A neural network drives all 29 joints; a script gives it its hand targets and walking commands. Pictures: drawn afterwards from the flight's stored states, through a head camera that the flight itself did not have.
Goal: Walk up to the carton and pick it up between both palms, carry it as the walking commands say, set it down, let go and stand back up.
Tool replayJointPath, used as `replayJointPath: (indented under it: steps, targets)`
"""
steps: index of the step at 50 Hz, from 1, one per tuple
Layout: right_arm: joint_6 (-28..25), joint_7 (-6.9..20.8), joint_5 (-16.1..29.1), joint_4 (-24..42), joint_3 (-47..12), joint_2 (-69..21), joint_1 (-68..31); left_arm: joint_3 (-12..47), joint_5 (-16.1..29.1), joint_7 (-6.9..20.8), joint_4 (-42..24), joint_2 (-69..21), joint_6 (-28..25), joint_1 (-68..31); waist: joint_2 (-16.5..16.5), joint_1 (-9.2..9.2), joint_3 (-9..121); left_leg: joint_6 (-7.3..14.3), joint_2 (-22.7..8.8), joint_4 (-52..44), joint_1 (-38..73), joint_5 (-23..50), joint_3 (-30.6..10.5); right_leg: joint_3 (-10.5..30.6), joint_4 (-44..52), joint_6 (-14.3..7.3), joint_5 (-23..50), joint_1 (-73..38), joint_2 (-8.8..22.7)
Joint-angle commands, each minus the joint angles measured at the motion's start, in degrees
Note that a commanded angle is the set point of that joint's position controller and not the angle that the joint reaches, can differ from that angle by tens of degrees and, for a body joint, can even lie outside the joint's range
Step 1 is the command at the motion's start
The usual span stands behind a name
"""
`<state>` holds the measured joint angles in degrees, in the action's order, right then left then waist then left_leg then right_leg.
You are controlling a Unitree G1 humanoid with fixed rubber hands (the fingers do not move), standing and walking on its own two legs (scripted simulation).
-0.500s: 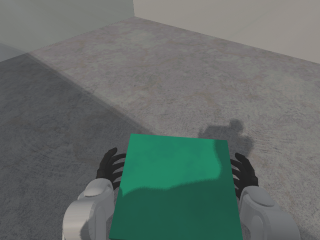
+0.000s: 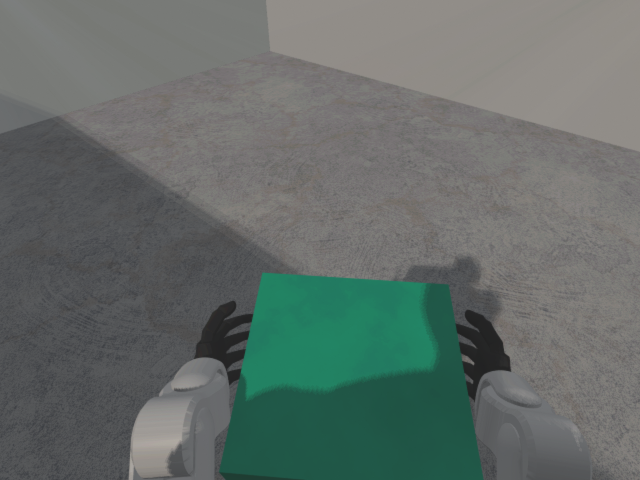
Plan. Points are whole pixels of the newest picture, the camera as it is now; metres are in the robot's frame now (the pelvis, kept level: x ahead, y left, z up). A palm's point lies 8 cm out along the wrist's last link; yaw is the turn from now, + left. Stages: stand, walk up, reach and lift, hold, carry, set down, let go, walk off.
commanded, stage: carry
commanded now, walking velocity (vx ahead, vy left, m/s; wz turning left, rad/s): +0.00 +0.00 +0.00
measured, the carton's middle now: (345, 407) +0.23 +0.00 +0.02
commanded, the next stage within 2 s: none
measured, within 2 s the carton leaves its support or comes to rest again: neither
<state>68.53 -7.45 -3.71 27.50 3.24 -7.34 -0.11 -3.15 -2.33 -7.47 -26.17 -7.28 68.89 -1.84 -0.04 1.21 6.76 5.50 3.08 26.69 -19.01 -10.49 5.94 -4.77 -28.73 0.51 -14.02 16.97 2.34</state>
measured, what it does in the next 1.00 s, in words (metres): stands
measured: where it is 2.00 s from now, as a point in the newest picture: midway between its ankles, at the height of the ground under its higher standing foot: outside the picture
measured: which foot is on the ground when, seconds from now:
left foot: down 0.00-1.00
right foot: down 0.00-1.00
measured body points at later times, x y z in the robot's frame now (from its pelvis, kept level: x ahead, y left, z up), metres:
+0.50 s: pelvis +0.01 +0.00 +0.00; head -0.02 +0.00 +0.45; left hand +0.26 +0.15 +0.08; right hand +0.26 -0.15 +0.08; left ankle +0.04 +0.06 -0.74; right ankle +0.01 -0.12 -0.74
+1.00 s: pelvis +0.01 -0.01 +0.00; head -0.01 -0.01 +0.45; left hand +0.29 +0.15 +0.05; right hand +0.29 -0.15 +0.05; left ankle +0.04 +0.06 -0.74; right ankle +0.01 -0.12 -0.74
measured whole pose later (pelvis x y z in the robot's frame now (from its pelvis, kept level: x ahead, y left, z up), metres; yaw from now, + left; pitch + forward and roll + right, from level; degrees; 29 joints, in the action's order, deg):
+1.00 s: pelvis +0.01 -0.01 +0.00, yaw +0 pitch +2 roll -1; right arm 52.7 -5.8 -5.9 7.1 6.2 -7.4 -6.0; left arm -6.7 -5.1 -5.1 -6.2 -7.5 52.9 -7.4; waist 0.5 1.0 5.4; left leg 4.9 2.3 27.9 -19.3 -11.4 5.2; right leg -5.5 -28.4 -0.1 -14.5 16.4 1.6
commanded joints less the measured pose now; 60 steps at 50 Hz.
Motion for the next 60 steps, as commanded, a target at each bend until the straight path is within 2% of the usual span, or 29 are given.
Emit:
replayJointPath:
  steps: [1,21,27,32,35,41,53,60]
  targets:
    - [-0.5,6.6,14.9,4.5,-34.1,-43.0,-21.6,33.8,14.8,6.9,-4.9,-42.8,-0.9,-21.7,0.9,-0.13,7.2,-2.3,-11.0,-7.6,2.9,-0.9,-10.8,4.9,3.7,-1.7,-1.5,-2.2,5.0]
    - [-1.7,6.7,14.8,3.2,-34.0,-43.0,-21.7,33.2,14.3,7.2,-3.8,-42.7,-2.1,-21.8,0.4,-0.23,8.3,-1.8,-10.8,-5.4,4.3,5.1,-9.7,5.2,3.5,-1.9,1.5,-2.7,5.3]
    - [-2.8,7.0,13.9,0.5,-32.7,-42.2,-22.1,31.8,13.1,7.4,-1.0,-41.8,-3.2,-22.1,0.4,-0.23,8.3,-1.7,-10.7,-5.2,4.4,5.5,-9.6,5.0,3.6,-2.0,1.8,-3.0,5.3]
    - [-8.4,8.4,10.2,-11.8,-26.2,-39.6,-25.8,25.3,8.6,8.7,11.5,-38.9,-9.1,-25.9,0.6,-0.22,7.8,-2.1,-10.5,-6.0,3.9,3.4,-9.5,4.7,4.0,-2.2,0.9,-2.6,5.2]
    - [-11.8,8.7,11.5,-10.6,-26.8,-42.3,-28.5,25.6,9.8,8.9,10.5,-41.4,-12.7,-28.9,0.8,-0.25,8.9,-2.3,-10.5,-6.2,4.2,2.9,-9.7,4.3,3.8,-2.2,1.1,-2.8,4.8]
    - [-13.6,8.0,10.3,-12.6,-26.4,-40.1,-25.5,24.4,8.7,8.5,12.1,-38.7,-14.5,-25.8,0.3,-0.28,11.1,-1.7,-10.5,-3.5,6.2,10.1,-8.9,3.9,3.3,-2.2,4.8,-4.2,5.1]
    - [-19.1,9.2,7.8,-17.3,-24.8,-40.2,-27.2,23.4,6.9,10.2,16.8,-37.7,-19.9,-28.4,0.7,-0.4,10.3,-1.3,-10.6,-4.1,4.9,5.9,-9.4,4.0,3.8,-2.5,2.6,-4.1,4.7]
    - [-20.6,9.9,7.6,-17.8,-25.7,-40.7,-27.1,24.0,6.7,10.9,17.6,-38.0,-21.5,-28.0,0.7,-0.48,10.9,-1.2,-10.7,-3.6,4.8,6.6,-9.5,4.0,3.5,-2.6,3.5,-4.7,4.6]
